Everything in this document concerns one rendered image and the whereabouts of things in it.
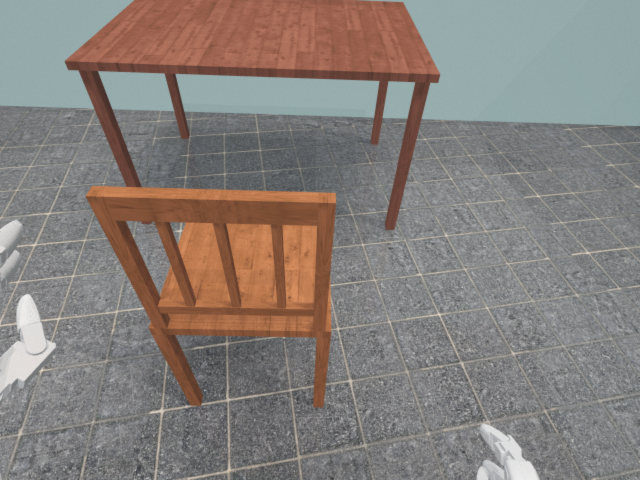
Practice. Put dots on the chair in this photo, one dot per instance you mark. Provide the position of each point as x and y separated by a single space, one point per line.
248 263

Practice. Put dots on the robot left hand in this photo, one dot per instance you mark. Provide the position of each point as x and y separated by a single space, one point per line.
20 363

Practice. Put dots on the table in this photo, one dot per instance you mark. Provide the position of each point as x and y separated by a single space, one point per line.
315 39

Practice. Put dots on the robot right hand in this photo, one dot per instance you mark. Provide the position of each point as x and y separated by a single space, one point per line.
509 454

